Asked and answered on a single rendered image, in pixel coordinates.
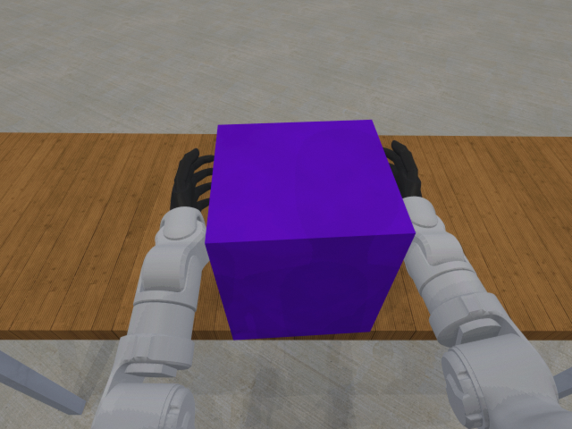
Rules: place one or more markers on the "right robot hand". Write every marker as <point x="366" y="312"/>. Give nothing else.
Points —
<point x="404" y="171"/>

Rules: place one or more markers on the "table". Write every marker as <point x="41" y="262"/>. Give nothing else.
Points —
<point x="80" y="211"/>

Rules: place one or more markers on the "carton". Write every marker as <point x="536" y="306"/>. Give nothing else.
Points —
<point x="306" y="228"/>

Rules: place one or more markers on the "left robot hand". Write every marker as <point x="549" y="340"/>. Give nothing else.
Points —
<point x="184" y="190"/>

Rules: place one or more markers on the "robot right upper arm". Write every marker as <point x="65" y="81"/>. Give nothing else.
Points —
<point x="500" y="383"/>

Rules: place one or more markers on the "right robot forearm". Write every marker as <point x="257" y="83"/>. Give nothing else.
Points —
<point x="461" y="310"/>

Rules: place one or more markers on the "robot left upper arm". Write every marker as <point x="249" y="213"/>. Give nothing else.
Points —
<point x="147" y="406"/>

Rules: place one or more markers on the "left robot forearm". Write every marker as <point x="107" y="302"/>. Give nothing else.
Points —
<point x="158" y="341"/>

